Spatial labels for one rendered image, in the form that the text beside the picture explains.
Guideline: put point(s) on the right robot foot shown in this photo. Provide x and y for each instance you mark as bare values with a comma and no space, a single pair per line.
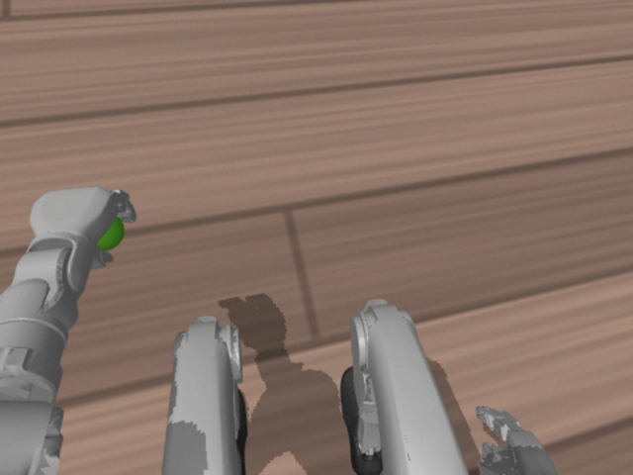
362,464

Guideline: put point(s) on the left robot hand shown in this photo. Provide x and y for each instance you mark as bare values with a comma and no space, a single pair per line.
87,212

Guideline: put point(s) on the ball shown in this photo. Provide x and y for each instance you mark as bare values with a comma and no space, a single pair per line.
113,236

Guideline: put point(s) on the left robot arm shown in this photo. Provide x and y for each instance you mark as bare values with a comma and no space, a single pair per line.
36,313

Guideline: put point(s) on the right robot hand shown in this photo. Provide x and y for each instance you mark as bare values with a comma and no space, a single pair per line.
525,455

